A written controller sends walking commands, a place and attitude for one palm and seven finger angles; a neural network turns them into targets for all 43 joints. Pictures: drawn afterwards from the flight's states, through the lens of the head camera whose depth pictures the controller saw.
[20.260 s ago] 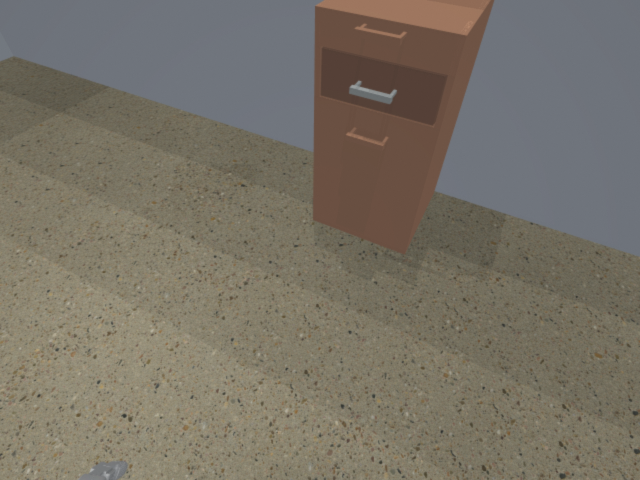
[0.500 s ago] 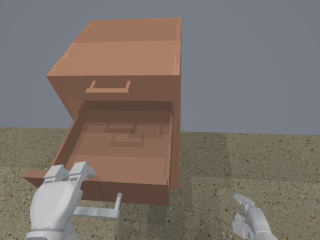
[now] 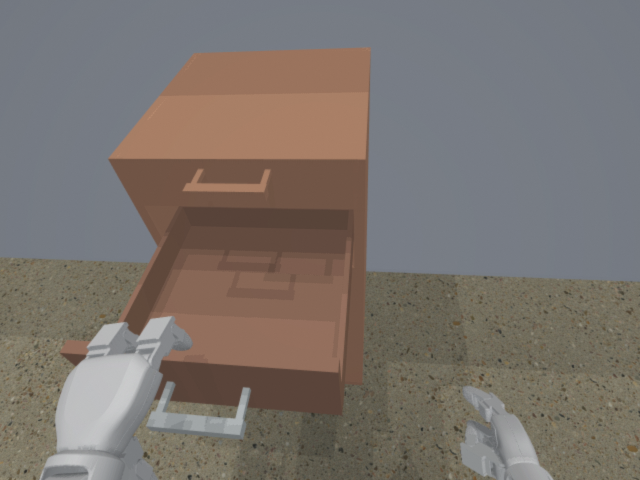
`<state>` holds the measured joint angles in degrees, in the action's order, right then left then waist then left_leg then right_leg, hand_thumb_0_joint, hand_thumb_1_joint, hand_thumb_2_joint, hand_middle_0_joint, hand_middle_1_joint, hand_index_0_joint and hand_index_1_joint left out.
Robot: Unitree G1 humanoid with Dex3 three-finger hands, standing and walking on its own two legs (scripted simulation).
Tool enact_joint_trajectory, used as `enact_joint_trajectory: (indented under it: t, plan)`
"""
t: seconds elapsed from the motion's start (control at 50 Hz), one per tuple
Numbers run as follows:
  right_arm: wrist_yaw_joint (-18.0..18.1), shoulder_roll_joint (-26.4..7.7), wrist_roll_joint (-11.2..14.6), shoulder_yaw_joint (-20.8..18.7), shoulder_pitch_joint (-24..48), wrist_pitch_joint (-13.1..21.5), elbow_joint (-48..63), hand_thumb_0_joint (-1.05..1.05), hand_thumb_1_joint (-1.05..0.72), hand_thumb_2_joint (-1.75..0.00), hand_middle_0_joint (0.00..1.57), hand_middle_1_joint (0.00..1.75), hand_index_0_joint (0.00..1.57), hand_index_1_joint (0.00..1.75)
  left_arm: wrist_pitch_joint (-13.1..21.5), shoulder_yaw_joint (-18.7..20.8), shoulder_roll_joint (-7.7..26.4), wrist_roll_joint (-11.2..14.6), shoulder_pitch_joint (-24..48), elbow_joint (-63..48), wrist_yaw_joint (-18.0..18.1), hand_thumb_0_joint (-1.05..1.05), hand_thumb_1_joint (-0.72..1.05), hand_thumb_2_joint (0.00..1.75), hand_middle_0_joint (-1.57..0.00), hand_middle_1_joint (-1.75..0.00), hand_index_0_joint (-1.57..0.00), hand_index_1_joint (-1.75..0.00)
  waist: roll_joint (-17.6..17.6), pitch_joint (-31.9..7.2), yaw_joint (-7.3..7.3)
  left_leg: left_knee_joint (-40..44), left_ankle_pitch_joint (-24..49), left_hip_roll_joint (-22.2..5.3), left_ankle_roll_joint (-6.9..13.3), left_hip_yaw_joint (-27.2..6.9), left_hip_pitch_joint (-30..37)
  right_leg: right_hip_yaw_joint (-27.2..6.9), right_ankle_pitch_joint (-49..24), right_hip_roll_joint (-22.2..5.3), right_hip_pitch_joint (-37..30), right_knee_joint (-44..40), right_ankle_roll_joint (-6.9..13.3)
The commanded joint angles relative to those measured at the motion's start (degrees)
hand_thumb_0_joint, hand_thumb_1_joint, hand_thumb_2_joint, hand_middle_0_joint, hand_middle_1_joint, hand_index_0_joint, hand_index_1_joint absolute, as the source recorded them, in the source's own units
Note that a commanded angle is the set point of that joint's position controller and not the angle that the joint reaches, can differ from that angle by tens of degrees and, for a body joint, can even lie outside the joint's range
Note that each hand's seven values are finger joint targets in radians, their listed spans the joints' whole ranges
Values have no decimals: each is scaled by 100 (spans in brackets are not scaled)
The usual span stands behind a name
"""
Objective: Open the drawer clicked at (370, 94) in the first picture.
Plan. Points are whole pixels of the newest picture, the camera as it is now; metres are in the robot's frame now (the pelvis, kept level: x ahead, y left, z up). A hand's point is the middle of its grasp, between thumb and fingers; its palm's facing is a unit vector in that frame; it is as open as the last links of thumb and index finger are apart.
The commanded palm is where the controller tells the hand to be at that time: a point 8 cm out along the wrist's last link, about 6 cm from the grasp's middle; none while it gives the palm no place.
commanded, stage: draw the hand back to the body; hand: left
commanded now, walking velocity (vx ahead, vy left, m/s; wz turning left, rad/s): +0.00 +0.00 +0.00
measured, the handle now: (201, 409) +0.22 +0.22 -0.07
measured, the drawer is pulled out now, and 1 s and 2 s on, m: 0.30 0.30 0.30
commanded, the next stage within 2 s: step back with the hand held close in 1.60 s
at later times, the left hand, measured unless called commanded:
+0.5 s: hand (117, 393) +0.17 +0.24 +0.09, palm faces +0.06 -0.11 -0.99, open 13.8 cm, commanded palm +0.14 +0.24 +0.15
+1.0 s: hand (112, 346) +0.19 +0.22 +0.16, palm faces +0.37 -0.84 -0.39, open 12.1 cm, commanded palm +0.13 +0.27 +0.18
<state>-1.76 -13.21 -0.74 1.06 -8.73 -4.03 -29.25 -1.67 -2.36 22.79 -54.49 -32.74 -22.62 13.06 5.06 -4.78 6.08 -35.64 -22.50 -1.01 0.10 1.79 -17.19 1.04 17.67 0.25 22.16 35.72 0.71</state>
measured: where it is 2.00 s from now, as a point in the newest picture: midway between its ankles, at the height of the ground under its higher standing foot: outside the picture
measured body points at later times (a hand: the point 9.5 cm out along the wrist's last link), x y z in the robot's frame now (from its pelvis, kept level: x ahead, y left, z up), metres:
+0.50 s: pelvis +0.00 +0.00 +0.01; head +0.01 -0.03 +0.45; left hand +0.16 +0.24 +0.15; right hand +0.22 -0.19 -0.08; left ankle -0.05 +0.12 -0.73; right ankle +0.01 -0.11 -0.73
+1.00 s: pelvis +0.01 +0.00 +0.01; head +0.01 -0.02 +0.46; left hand +0.17 +0.27 +0.18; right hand +0.21 -0.20 -0.07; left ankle -0.05 +0.12 -0.73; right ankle +0.01 -0.11 -0.73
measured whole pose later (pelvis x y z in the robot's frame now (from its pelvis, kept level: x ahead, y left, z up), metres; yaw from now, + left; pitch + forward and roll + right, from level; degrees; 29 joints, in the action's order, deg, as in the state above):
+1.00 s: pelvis +0.01 +0.00 +0.01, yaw +3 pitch -2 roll -1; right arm 4.3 -10.9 -0.3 2.2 -11.7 9.6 -34.9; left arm 6.7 12.2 17.3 1.5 -31.5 -28.2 6.5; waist 3.4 0.6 2.9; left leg -25.4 -18.7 -0.8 -0.2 -0.8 -4.7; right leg 3.7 14.5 0.1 8.2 24.6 0.6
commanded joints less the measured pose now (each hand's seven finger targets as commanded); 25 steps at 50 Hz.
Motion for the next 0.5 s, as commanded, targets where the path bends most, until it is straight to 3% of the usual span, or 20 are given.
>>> enact_joint_trajectory:
  t: [0.0, 0.04, 0.08, 0.12, 0.16, 0.22, 0.24, 0.3, 0.34, 0.36, 0.42, 0.44, 0.48]
  plan:
    - [6, -521, -9, -251, 791, 293, 1048, 0, -90, -90, 20, 30, 20, 30, 126, 641, 789, -30, 162, -1342, 253, 0, -50, 30, -30, -120, -30, -120, -323, -579, 8, 405, 1846, -16, 95, -64, 148, -109, -1392, -81, -534, -532, 173]
    - [18, -529, -33, -243, 746, 291, 1031, 0, -90, -90, 20, 30, 20, 30, 129, 711, 869, -47, 254, -1423, 275, 0, -50, 30, -30, -120, -30, -120, -211, -614, -2, 418, 1752, -13, 105, -73, 182, -103, -1210, -93, -514, -562, 180]
    - [57, -528, -42, -256, 769, 275, 976, 0, -90, -90, 20, 30, 20, 30, 150, 877, 1007, -63, 356, -1272, 287, 0, -50, 30, -30, -120, -30, -120, -413, -456, -8, 433, 1650, -8, 107, -87, 148, -134, -1150, -77, -472, -622, 177]
    - [70, -529, -1, -247, 852, 289, 991, 0, -90, -90, 20, 30, 20, 30, 122, 976, 1034, -8, 253, -1245, 288, 0, -50, 30, -30, -120, -30, -120, -335, -479, 9, 462, 1660, 6, 88, -119, 211, -214, -1158, -82, -543, -673, 194]
    - [70, -530, 10, -256, 834, 275, 949, 0, -90, -90, 20, 30, 20, 30, 112, 781, 906, 34, 500, -1319, 215, 0, -50, 30, -30, -120, -30, -120, -229, -445, -23, 524, 1667, -11, 98, -109, 210, -61, -1068, -100, -510, -642, 174]
    - [89, -559, 34, -236, 905, 293, 1014, 0, -90, -90, 20, 30, 20, 30, 53, 907, 1020, 117, 275, -1316, 119, 0, -50, 30, -30, -120, -30, -120, -318, -508, 38, 577, 1788, -18, 85, -150, 275, -135, -1188, -89, -665, -702, 177]
    - [77, -547, 22, -225, 810, 288, 984, 0, -90, -90, 20, 30, 20, 30, 45, 854, 1029, 95, 352, -1368, 78, 0, -50, 30, -30, -120, -30, -120, -256, -530, 26, 612, 1780, -31, 94, -111, 246, -4, -1123, -121, -674, -678, 157]
    - [81, -568, 34, -213, 829, 263, 1020, 0, -90, -90, 20, 30, 20, 30, 32, 851, 1051, 136, 323, -1376, -11, 0, -50, 30, -30, -120, -30, -120, -337, -359, 37, 661, 1801, -43, 92, -113, 232, 8, -1152, -123, -675, -736, 142]
    - [91, -581, 28, -193, 788, 258, 1007, 0, -90, -90, 20, 30, 20, 30, 15, 1045, 1219, 134, 353, -1413, -46, 0, -50, 30, -30, -120, -30, -120, -360, -482, 56, 690, 1800, -36, 99, -112, 261, -26, -1171, -120, -800, -763, 152]
    - [108, -576, 44, -200, 841, 249, 1029, 0, -90, -90, 20, 30, 20, 30, 24, 1068, 1214, 171, 307, -1390, -59, 0, -50, 30, -30, -120, -30, -120, -405, -364, 64, 701, 1832, -37, 96, -119, 258, -30, -1228, -119, -799, -781, 149]
    - [120, -595, 57, -193, 916, 256, 1045, 0, -90, -90, 20, 30, 20, 30, 42, 1191, 1268, 205, 305, -1473, -91, 0, -50, 30, -30, -120, -30, -120, -213, -348, 71, 721, 1879, -42, 71, -145, 356, -126, -1274, -110, -817, -851, 173]
    - [112, -597, 37, -202, 767, 250, 1028, 0, -90, -90, 20, 30, 20, 30, 73, 1190, 1297, 203, 279, -1569, -96, 0, -50, 30, -30, -120, -30, -120, -155, -554, 73, 710, 1955, -57, 82, -106, 412, -20, -1267, -134, -858, -811, 151]
    - [130, -607, 47, -220, 756, 245, 1044, 0, -90, -90, 20, 30, 20, 30, 93, 1240, 1307, 304, 108, -1516, -129, 0, -50, 30, -30, -120, -30, -120, -297, -395, 63, 706, 2004, -60, 87, -99, 402, 2, -1380, -133, -841, -854, 127]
